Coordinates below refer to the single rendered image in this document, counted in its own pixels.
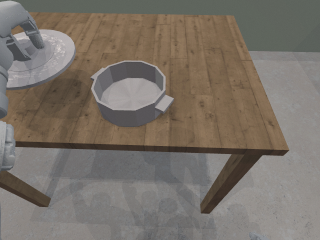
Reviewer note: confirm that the robot left hand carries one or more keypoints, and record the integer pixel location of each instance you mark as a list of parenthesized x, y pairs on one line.
[(17, 15)]

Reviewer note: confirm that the table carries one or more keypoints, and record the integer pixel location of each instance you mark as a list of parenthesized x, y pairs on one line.
[(220, 105)]

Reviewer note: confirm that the lid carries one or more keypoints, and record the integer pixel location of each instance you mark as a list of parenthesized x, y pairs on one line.
[(46, 64)]

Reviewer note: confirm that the pot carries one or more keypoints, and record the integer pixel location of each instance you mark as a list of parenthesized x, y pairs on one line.
[(130, 93)]

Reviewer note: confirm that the robot left forearm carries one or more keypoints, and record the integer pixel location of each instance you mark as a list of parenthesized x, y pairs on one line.
[(6, 61)]

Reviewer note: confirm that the left robot upper arm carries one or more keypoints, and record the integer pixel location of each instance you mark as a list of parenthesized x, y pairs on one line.
[(7, 151)]

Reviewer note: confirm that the knob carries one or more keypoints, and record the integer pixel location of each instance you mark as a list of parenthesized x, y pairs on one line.
[(28, 46)]

